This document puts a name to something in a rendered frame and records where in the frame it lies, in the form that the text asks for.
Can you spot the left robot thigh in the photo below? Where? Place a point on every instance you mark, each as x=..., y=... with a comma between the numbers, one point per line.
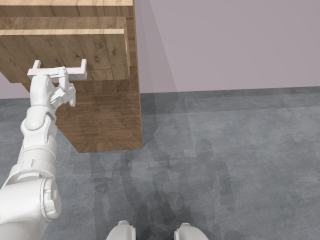
x=122, y=232

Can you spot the robot left forearm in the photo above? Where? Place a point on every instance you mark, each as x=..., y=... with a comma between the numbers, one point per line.
x=38, y=153

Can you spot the left robot hand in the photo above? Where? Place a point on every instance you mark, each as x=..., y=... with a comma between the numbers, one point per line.
x=44, y=93

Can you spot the robot left shin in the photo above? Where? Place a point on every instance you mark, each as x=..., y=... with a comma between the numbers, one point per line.
x=123, y=222

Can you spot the handle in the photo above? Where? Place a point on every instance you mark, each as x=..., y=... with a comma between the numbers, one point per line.
x=75, y=73

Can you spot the left robot upper arm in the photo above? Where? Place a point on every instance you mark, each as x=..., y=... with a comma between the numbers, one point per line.
x=27, y=208

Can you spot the cabinet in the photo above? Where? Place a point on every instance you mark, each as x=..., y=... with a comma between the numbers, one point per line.
x=107, y=113

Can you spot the drawer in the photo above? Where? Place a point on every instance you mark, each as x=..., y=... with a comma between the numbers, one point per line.
x=64, y=42

